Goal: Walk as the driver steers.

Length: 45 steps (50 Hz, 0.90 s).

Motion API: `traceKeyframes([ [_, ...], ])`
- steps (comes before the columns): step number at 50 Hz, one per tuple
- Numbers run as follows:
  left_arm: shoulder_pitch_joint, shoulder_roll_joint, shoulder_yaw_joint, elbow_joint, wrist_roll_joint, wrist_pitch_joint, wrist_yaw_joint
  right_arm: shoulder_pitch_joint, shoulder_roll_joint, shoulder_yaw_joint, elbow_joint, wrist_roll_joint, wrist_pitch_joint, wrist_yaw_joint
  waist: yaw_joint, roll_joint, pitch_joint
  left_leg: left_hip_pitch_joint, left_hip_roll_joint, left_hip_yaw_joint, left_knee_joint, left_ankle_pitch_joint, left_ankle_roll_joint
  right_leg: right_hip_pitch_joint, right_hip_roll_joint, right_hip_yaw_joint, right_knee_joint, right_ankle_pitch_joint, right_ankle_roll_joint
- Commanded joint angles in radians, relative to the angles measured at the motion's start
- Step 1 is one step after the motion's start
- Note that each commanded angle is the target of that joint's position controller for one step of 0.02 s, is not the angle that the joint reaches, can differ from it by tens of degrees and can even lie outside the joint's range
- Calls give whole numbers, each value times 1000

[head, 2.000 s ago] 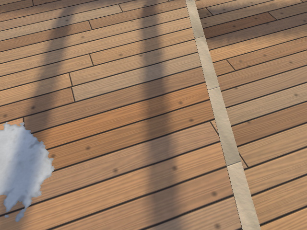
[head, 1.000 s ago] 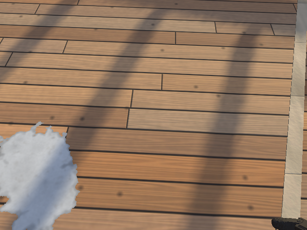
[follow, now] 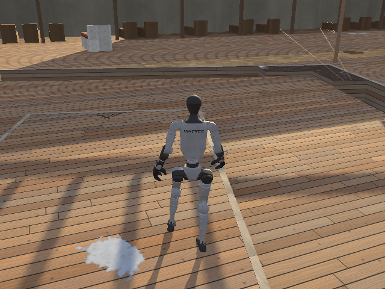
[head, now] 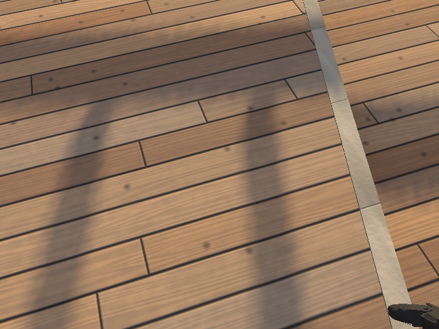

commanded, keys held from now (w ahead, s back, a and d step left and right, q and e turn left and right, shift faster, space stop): w+e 0.02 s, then w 0.48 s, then w+q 0.50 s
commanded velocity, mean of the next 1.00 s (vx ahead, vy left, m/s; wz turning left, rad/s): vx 0.50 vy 0.00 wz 0.03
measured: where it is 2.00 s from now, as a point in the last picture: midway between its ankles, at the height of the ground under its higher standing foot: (228, 210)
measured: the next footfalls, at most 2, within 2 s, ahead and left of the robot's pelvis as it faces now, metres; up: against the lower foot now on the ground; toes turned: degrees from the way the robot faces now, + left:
left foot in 0.14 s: +0.26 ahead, +0.14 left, +0.00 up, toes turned -7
right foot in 0.64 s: +0.51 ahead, -0.13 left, +0.00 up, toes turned -5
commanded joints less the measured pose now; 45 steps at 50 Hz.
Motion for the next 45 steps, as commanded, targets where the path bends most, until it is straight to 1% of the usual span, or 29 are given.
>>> traceKeyframes([
  [1, 32, 174, 51, -41, -9, -2, 12, -93, -76, -19, -81, 15, -22, 9, 16, -123, -56, 178, -78, 49, -124, 95, 4, -79, -206, 173, -57, 206, -126],
  [4, 36, 153, 46, -27, -3, -1, 15, -48, -114, -37, -67, 16, -34, 19, -12, -156, -64, 209, -59, 30, -166, 35, 55, 23, -267, 244, 17, 185, -103],
  [5, 25, 147, 45, -25, 0, 1, 13, -2, -119, -44, -55, 14, -38, 18, -41, -166, -67, 265, -62, 48, -189, 10, 79, 28, -266, 246, 53, 222, -91],
  [6, 22, 122, 37, -27, 5, 1, 10, 79, -138, -58, -34, 6, -41, 13, -82, -159, -106, 386, -66, 66, -218, -5, 109, 21, -223, 220, 145, 305, -68],
  [7, 28, 75, 17, -40, 17, -1, 5, 203, -176, -70, -24, -9, -45, 7, -137, -94, -227, 603, 52, -46, -197, -32, 168, -54, -169, 165, 373, 231, -35],
  [8, 172, 11, -3, -49, -2, -11, 5, 313, -271, -96, 11, -23, -35, 8, -103, 189, -354, 941, 262, -469, -259, -218, 340, -388, -16, 37, 728, -106, 47],
  [9, 177, 70, 0, -41, -16, -18, 6, 354, -210, -88, 34, 10, -29, 20, -123, 251, -341, 967, 324, -723, -378, -509, 380, -569, -32, 55, 886, -335, 61],
  [10, 69, 142, 19, -48, -21, -19, 5, 301, -143, -68, 25, 20, -27, 18, -146, 129, -194, 852, 291, -614, -402, -573, 338, -628, -79, 72, 941, -258, 56],
  [11, -16, 144, 18, -69, -9, -18, 7, 248, -119, -58, 15, 10, -19, 16, -137, 57, -121, 740, 248, -476, -404, -483, 307, -618, -118, 27, 929, -189, 54],
  [12, -70, 130, 17, -86, 8, -23, 4, 215, -98, -50, 20, 4, -15, 16, -122, 27, -54, 637, 205, -379, -425, -369, 302, -610, -146, 8, 868, -139, 53],
  [14, -57, 98, 15, -82, 12, -24, -4, 192, -72, -38, 27, -3, -17, 13, -81, 65, -41, 546, 146, -265, -463, -210, 288, -528, -193, -14, 775, -72, 56],
  [15, -44, 80, 11, -76, 11, -23, -6, 197, -71, -38, 34, 3, -19, 13, -74, 75, -49, 533, 135, -228, -475, -154, 295, -511, -198, -30, 743, -63, 61],
  [18, -102, 46, -4, -93, 19, -23, -7, 222, -114, -48, 61, 14, -21, 7, -82, 52, -33, 522, 139, -148, -515, -25, 320, -536, -213, -61, 598, 8, 84],
  [21, -191, 23, -15, -107, 18, -32, -14, 247, -137, -52, 85, 21, -10, 2, -111, 41, -24, 528, 115, -63, -527, 32, 299, -508, -208, -83, 412, 168, 94],
  [24, -281, 17, -17, -122, 9, -40, -24, 300, -145, -51, 120, 30, 0, 0, -145, 41, -8, 533, 105, -13, -516, 48, 278, -446, -180, -109, 273, 274, 98],
  [26, -339, 21, -15, -141, 4, -45, -33, 341, -145, -49, 143, 34, 10, 1, -162, 40, 8, 561, 125, -29, -497, 50, 272, -430, -167, -110, 222, 278, 90],
  [28, -367, 32, -9, -158, 2, -55, -43, 355, -154, -52, 156, 37, 24, -4, -150, 46, 18, 606, 150, -64, -458, 80, 263, -418, -152, -102, 171, 229, 71],
  [30, -316, 62, 4, -147, 4, -64, -46, 341, -178, -60, 159, 38, 36, -11, -103, 58, -6, 626, 160, -84, -392, 158, 243, -318, -134, -106, 122, 176, 49],
  [31, -226, 85, 20, -122, 7, -66, -41, 323, -180, -59, 156, 39, 39, -13, -45, 50, -56, 600, 130, -60, -298, 269, 222, -169, -115, -124, 80, 180, 27],
  [32, -82, 136, 44, -86, 16, -66, -30, 316, -153, -49, 147, 32, 37, -14, 23, 33, -160, 508, 75, -22, -121, 276, 191, 71, -155, -97, 96, 205, -6],
  [33, 108, 222, 66, -63, 31, -59, -15, 304, -75, -21, 109, 0, 31, -15, 90, -112, -336, 297, -11, 33, 209, -50, 146, 376, -380, 130, 139, 248, -69],
  [34, 120, 243, 67, -47, 31, -48, -21, 443, -4, -1, 103, 27, 16, -13, 22, -367, -447, -6, -114, 28, 478, -566, 106, 575, -551, 515, 28, 25, -194],
  [35, 93, 144, 45, -51, 22, -45, -21, 383, -118, -31, 120, 49, 14, -13, 50, -233, -335, -93, -62, -37, 582, -530, 102, 476, -512, 497, -26, -104, -164],
  [36, 38, 106, 31, -48, 15, -47, -19, 302, -145, -44, 99, 57, 14, -11, 40, -185, -202, -127, -28, -20, 591, -435, 104, 353, -478, 345, -50, -78, -132],
  [37, -24, 82, 22, -46, 19, -50, -22, 268, -127, -44, 96, 49, 18, -14, 9, -127, -141, -91, 7, -5, 567, -357, 96, 234, -435, 249, -83, -1, -115],
  [38, -68, 57, 17, -40, 24, -55, -27, 252, -113, -48, 92, 38, 27, -14, -18, -129, -90, -65, 30, -3, 530, -306, 90, 145, -401, 168, -121, 63, -111],
  [40, -108, 41, 19, -24, 31, -70, -27, 281, -68, -46, 99, 41, 50, -11, -59, -146, -62, 18, 54, -1, 507, -248, 79, 38, -374, 59, -184, 146, -108],
  [42, -119, 55, 27, -2, 31, -84, -25, 257, -49, -46, 82, 38, 68, -12, -74, -115, -30, 2, 59, -6, 475, -210, 67, 1, -379, -22, -216, 241, -116],
  [45, -101, 87, 39, 29, 33, -82, -14, 186, -36, -41, 47, 30, 71, -4, -64, -86, -5, -51, 61, -11, 338, -94, 59, 28, -379, -114, -233, 309, -119],
])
